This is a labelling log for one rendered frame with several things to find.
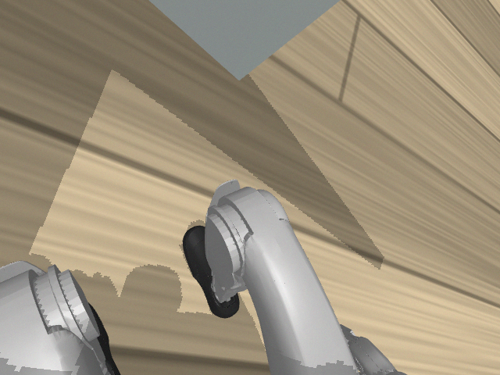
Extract right robot hand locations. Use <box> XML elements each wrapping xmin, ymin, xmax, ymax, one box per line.
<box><xmin>340</xmin><ymin>324</ymin><xmax>397</xmax><ymax>375</ymax></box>

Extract left robot foot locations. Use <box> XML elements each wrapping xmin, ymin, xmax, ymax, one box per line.
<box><xmin>88</xmin><ymin>303</ymin><xmax>121</xmax><ymax>375</ymax></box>

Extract right robot foot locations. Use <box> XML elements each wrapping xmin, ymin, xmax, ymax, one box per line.
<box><xmin>183</xmin><ymin>226</ymin><xmax>239</xmax><ymax>318</ymax></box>

